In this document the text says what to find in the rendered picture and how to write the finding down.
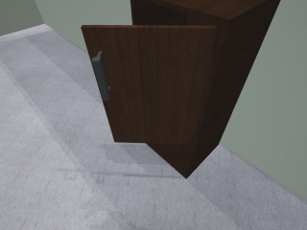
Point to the cupboard door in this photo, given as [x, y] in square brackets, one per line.
[156, 74]

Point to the handle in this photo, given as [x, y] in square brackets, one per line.
[101, 76]

